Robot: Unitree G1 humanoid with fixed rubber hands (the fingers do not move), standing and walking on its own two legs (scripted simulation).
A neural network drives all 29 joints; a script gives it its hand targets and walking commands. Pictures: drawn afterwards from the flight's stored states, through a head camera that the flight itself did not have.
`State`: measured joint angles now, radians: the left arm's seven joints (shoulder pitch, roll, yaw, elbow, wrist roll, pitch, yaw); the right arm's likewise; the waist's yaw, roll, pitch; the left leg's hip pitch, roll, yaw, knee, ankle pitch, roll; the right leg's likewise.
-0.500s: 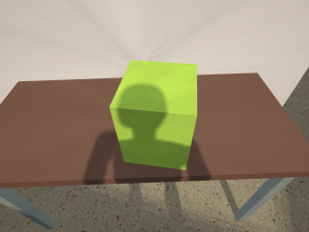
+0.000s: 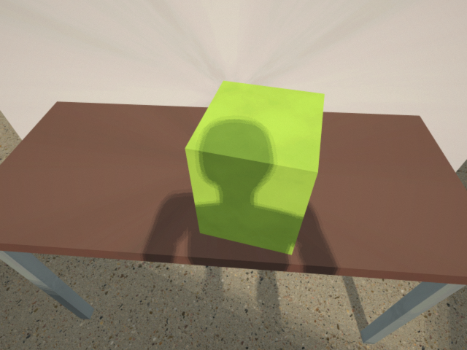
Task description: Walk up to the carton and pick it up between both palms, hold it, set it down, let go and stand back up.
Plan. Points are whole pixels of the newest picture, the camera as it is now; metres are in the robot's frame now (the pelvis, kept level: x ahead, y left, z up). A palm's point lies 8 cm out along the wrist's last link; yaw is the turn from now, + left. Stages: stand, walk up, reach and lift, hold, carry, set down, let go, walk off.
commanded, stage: walk up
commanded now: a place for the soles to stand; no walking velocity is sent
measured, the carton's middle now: (257, 168) +0.45 +0.00 +0.06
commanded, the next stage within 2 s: none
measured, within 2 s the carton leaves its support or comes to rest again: neither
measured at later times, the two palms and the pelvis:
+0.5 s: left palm out of the picture +0.05 +0.24 -0.12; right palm out of the picture +0.10 -0.28 -0.10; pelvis +0.00 -0.02 +0.00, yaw +5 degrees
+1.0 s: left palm out of the picture -0.02 +0.30 -0.10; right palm out of the picture +0.12 -0.20 -0.10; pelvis -0.02 +0.03 +0.01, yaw +4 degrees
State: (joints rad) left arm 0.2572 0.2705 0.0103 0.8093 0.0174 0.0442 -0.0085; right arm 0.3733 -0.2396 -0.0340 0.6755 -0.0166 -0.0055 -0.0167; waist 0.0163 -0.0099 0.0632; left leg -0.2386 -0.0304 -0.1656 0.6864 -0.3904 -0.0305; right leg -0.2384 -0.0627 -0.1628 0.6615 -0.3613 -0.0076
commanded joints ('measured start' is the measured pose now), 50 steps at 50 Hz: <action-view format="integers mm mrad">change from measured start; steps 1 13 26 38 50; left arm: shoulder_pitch -40 -27 115 132 215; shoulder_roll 135 184 240 99 109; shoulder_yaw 29 19 59 25 56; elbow -128 -138 -136 -176 -165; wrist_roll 11 -10 30 -39 -9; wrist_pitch -21 -29 -69 -32 -75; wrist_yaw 1 4 36 31 29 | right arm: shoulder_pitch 71 52 -106 -161 -201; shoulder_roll -224 -146 -124 -209 -202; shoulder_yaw -67 -39 -32 -54 -25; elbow -80 -112 -104 5 30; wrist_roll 1 2 -27 20 -1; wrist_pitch -27 -26 27 28 17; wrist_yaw -8 -5 -2 21 42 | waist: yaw -12 -20 45 -46 -27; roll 87 4 -9 164 40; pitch -4 -16 47 -28 -13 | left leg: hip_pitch -117 -4 -308 -32 29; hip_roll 126 61 84 265 207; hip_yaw -235 -32 71 -104 8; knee -221 -122 301 -351 -349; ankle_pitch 263 295 -185 186 115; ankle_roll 138 74 9 296 127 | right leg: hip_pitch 27 -57 129 -57 -79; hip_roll -13 -139 -471 28 8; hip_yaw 85 68 358 84 187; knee -21 -137 -328 86 -127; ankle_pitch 136 253 548 -221 64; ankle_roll -20 -93 -293 9 -16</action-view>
